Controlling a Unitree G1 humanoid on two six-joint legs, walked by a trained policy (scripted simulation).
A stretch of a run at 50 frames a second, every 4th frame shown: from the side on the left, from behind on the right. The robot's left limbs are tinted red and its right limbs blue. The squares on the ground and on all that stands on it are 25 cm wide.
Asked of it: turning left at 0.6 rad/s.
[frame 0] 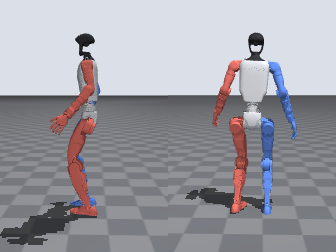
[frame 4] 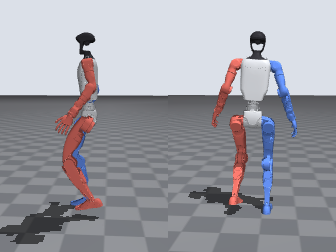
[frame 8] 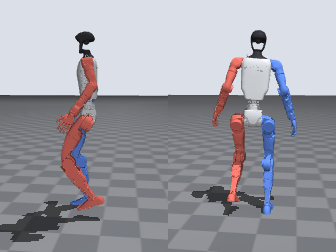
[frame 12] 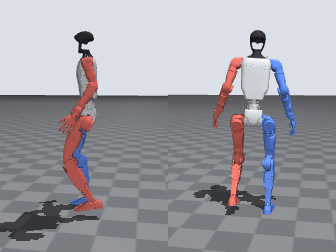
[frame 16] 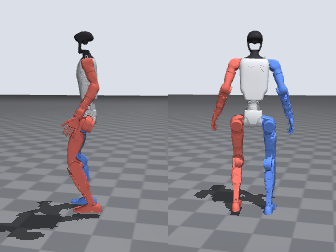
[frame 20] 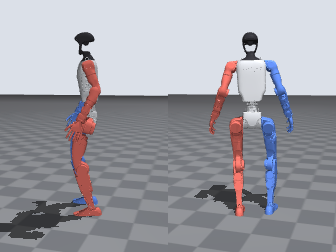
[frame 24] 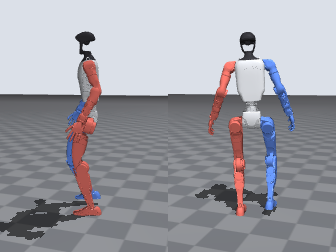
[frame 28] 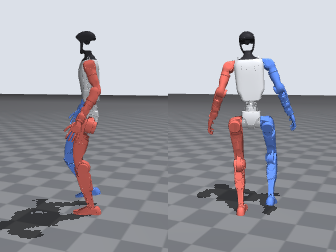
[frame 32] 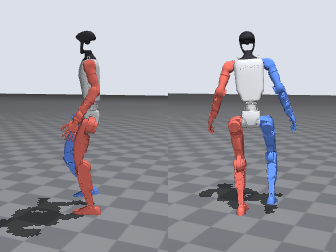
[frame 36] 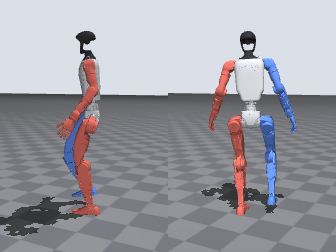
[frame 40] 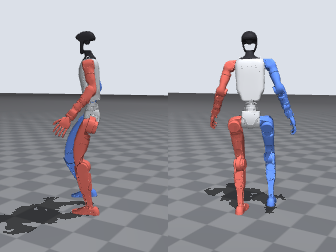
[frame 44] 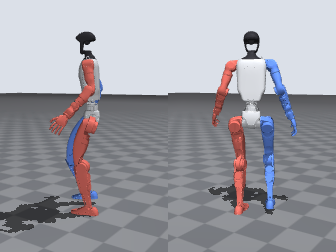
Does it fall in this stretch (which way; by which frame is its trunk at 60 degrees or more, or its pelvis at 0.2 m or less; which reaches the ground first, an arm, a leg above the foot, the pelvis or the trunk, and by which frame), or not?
no
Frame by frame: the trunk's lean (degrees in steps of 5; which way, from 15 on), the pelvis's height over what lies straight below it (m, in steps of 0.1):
0: 5, 0.8
4: 5, 0.8
8: 5, 0.8
12: 5, 0.8
16: 5, 0.8
20: 5, 0.8
24: 5, 0.8
28: 5, 0.8
32: 5, 0.8
36: 5, 0.8
40: 5, 0.8
44: 5, 0.8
